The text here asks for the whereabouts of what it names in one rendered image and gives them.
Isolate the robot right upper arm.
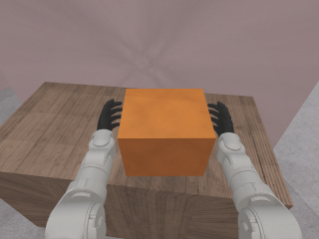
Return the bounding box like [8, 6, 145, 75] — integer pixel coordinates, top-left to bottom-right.
[237, 205, 302, 239]

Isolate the carton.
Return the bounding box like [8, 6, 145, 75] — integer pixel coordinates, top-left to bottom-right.
[118, 89, 216, 176]

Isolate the robot left upper arm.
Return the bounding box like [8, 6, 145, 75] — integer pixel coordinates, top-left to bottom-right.
[46, 200, 107, 239]

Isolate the left robot forearm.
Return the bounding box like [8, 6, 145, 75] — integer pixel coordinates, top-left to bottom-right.
[45, 128, 117, 239]

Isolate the right robot forearm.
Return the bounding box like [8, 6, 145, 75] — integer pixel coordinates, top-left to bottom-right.
[216, 132, 303, 239]

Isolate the robot left hand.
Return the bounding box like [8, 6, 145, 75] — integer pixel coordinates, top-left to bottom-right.
[97, 99, 123, 131]

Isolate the pedestal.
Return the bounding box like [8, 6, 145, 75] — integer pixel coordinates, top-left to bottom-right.
[0, 82, 294, 239]

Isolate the robot right hand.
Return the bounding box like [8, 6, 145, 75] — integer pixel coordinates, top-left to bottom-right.
[207, 102, 234, 137]

